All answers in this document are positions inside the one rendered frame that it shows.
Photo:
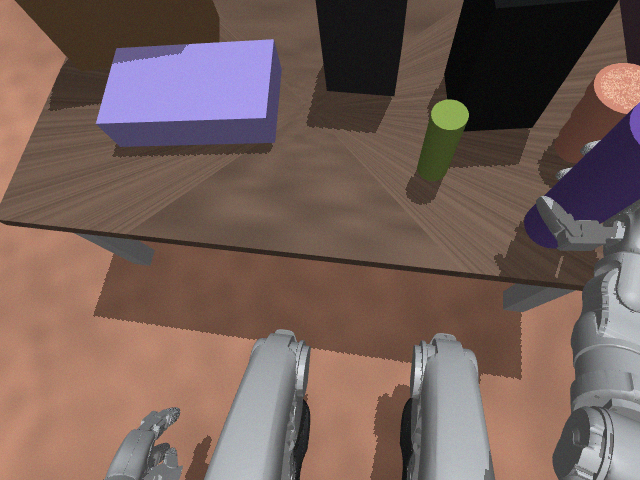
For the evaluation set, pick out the left robot hand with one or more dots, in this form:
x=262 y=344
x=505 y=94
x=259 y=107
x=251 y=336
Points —
x=137 y=457

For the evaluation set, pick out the left robot foot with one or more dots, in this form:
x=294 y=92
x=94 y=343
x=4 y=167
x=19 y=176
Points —
x=301 y=444

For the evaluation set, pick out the coffee table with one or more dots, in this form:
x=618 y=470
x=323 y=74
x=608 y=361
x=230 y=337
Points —
x=340 y=184

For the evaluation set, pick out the right robot arm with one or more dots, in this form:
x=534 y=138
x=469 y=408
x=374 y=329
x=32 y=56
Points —
x=601 y=438

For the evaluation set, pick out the right robot hand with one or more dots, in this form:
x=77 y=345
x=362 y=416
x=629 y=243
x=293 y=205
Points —
x=620 y=232

